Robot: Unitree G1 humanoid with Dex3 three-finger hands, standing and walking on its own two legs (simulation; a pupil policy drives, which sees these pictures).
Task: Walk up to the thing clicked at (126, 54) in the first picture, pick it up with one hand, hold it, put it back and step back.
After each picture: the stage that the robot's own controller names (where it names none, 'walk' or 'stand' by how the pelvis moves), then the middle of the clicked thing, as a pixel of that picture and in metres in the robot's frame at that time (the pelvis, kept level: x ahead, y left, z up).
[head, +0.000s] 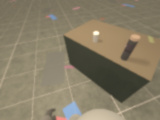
stand; (129, 48) +0.66 -0.29 +0.03
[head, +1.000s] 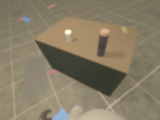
rise first; (102, 44) +0.62 -0.02 +0.06
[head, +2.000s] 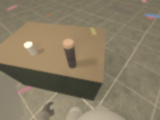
stand; (70, 55) +0.45 +0.19 +0.06
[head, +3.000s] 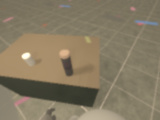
stand; (67, 64) +0.42 +0.22 +0.03
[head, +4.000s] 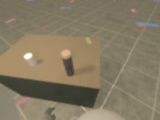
stand; (68, 64) +0.43 +0.21 +0.02
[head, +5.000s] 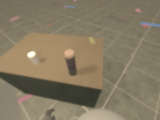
stand; (71, 64) +0.43 +0.19 +0.02
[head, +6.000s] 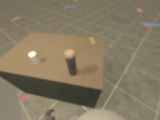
stand; (71, 64) +0.43 +0.19 +0.02
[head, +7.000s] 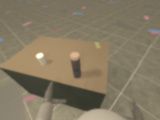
rise first; (76, 66) +0.43 +0.17 +0.03
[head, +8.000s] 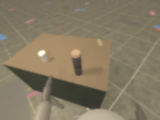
go down; (77, 64) +0.44 +0.17 +0.03
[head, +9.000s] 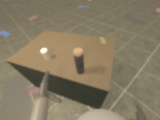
go down; (79, 62) +0.44 +0.16 +0.03
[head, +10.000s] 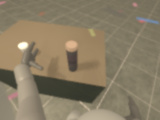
go down; (72, 58) +0.43 +0.15 +0.07
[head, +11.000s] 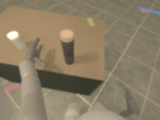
close in; (68, 50) +0.46 +0.15 +0.10
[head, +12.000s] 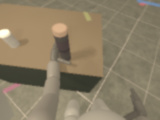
close; (63, 46) +0.46 +0.16 +0.12
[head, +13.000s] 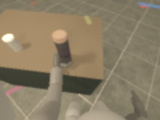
lift; (64, 51) +0.43 +0.17 +0.12
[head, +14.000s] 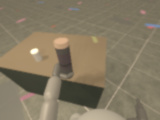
lift; (65, 61) +0.33 +0.18 +0.19
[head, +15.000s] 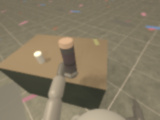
hold; (69, 60) +0.33 +0.15 +0.20
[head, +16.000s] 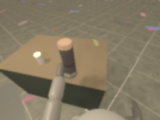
hold; (68, 61) +0.32 +0.16 +0.19
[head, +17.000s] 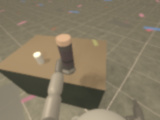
crouch; (67, 57) +0.34 +0.17 +0.21
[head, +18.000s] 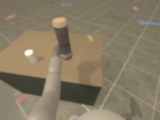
lower; (64, 42) +0.45 +0.18 +0.22
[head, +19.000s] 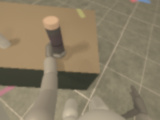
lower; (56, 41) +0.50 +0.18 +0.13
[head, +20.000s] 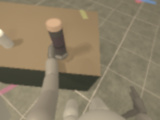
lower; (58, 42) +0.49 +0.18 +0.12
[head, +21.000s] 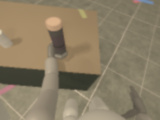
lower; (58, 41) +0.49 +0.17 +0.13
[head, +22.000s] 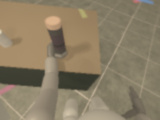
lower; (58, 41) +0.49 +0.17 +0.13
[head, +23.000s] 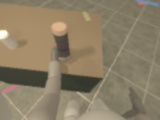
open; (62, 45) +0.47 +0.16 +0.12
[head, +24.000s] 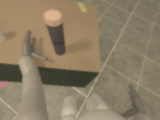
rise; (57, 37) +0.49 +0.17 +0.13
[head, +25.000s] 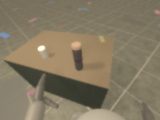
sink last; (77, 57) +0.47 +0.17 +0.08
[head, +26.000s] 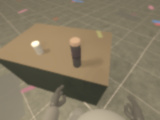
stand; (76, 54) +0.47 +0.16 +0.09
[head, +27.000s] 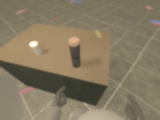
stand; (75, 54) +0.47 +0.16 +0.09
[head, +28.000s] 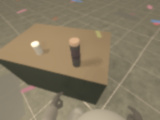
stand; (75, 54) +0.47 +0.16 +0.08
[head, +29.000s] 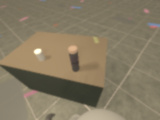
walk; (74, 60) +0.48 +0.18 +0.03
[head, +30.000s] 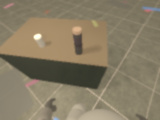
walk; (78, 42) +0.59 +0.17 +0.05
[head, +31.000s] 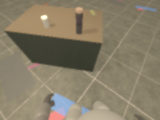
walk; (79, 22) +0.88 +0.19 +0.05
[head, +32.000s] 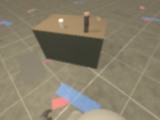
stand; (86, 23) +1.14 +0.18 +0.05
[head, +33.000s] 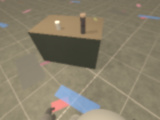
stand; (82, 24) +1.11 +0.19 +0.02
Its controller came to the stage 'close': yes
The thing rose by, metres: 0.19
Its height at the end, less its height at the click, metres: +0.00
